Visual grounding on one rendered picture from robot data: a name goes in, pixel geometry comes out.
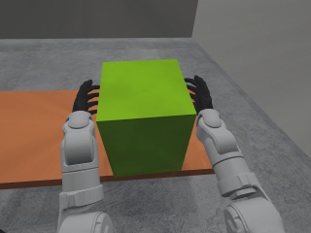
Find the robot right forearm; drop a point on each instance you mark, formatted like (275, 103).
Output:
(235, 180)

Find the table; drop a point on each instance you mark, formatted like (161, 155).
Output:
(31, 134)

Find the carton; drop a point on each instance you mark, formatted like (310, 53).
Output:
(145, 116)

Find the left robot hand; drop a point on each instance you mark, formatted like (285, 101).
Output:
(81, 102)

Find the robot left upper arm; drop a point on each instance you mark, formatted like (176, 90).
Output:
(95, 222)

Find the robot left forearm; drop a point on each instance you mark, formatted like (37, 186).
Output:
(79, 161)

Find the robot right upper arm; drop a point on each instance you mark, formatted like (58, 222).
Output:
(255, 215)

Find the right robot hand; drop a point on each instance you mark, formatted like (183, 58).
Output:
(202, 98)

